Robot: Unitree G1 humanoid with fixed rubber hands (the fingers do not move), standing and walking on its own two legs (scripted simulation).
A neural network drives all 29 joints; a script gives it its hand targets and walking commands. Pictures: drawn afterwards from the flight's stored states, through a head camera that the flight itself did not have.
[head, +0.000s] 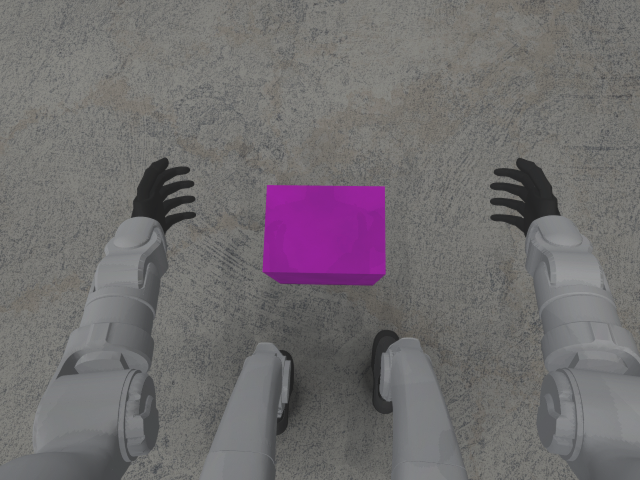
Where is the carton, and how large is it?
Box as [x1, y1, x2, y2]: [263, 185, 385, 285]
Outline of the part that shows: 267,185 263,272 280,283 372,285 385,273 384,186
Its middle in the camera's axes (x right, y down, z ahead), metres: +0.01 -0.01 +0.94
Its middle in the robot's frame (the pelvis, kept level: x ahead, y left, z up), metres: +0.46 +0.03 -0.54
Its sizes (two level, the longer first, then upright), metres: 0.250 0.186 0.274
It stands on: the floor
